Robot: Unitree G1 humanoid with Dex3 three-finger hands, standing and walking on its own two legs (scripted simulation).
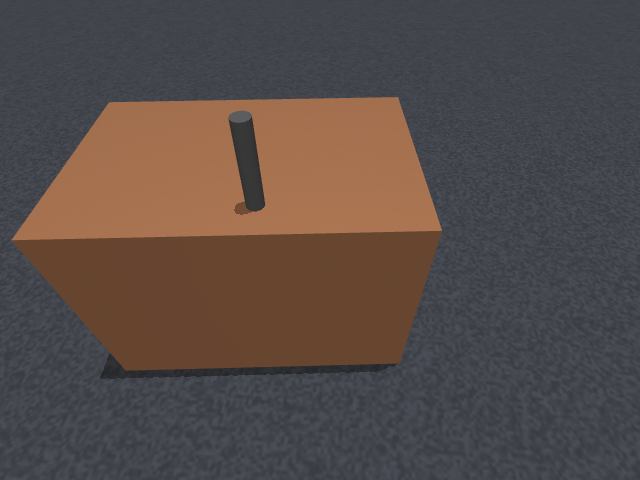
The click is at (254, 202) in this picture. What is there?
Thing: slim round
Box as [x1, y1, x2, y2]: [228, 111, 264, 210]
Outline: 236,111 231,113 228,118 245,203 248,209 258,210 263,207 264,199 251,114 246,111
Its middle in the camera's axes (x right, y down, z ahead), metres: -0.15 -0.16 +0.82
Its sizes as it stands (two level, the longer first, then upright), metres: 0.045 0.045 0.226
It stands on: a support 0.65 m high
